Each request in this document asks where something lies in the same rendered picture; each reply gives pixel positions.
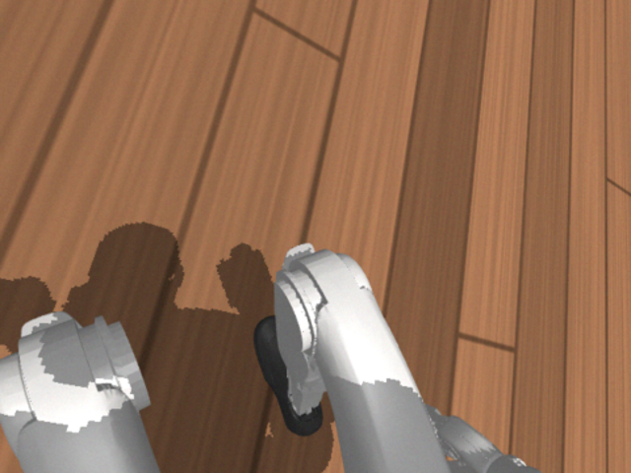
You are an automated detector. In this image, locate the right robot hand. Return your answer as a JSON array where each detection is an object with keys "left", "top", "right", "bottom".
[{"left": 425, "top": 404, "right": 504, "bottom": 473}]

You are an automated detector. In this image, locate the right robot foot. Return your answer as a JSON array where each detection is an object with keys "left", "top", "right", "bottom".
[{"left": 253, "top": 315, "right": 322, "bottom": 437}]

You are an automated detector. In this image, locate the right robot arm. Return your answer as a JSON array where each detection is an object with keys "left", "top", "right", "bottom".
[{"left": 486, "top": 454, "right": 542, "bottom": 473}]

